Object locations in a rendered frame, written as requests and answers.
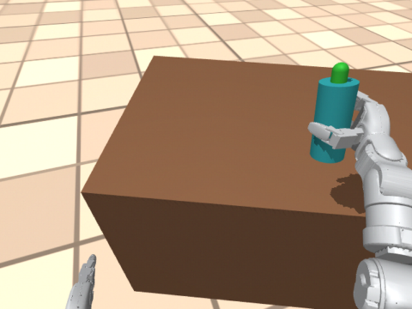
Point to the left robot hand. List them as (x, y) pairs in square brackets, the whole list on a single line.
[(81, 294)]

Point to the right robot hand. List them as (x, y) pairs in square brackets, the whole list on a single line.
[(373, 118)]

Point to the bottle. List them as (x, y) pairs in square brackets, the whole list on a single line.
[(336, 96)]

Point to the right robot arm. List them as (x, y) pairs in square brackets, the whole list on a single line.
[(385, 281)]

